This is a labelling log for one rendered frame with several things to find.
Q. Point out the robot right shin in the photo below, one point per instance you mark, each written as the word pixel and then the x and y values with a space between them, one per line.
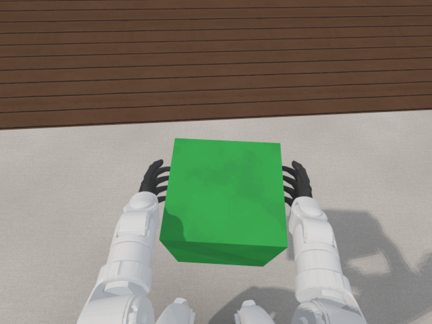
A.
pixel 248 303

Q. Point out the left robot forearm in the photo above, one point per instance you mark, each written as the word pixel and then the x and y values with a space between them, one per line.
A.
pixel 128 267

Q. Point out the robot left thigh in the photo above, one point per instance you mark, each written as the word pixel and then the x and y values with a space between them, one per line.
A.
pixel 176 313

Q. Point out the robot left upper arm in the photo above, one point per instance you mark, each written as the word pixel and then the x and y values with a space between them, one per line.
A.
pixel 125 309

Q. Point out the right robot forearm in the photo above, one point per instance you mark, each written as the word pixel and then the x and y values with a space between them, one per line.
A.
pixel 319 273

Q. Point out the carton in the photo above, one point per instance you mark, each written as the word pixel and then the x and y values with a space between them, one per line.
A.
pixel 225 203

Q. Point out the robot right upper arm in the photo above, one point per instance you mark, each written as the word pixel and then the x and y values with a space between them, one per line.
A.
pixel 316 312

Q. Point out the right robot hand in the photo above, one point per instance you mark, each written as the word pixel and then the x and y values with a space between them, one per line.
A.
pixel 301 183

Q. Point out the left robot hand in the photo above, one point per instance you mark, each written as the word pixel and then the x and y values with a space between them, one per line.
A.
pixel 150 181

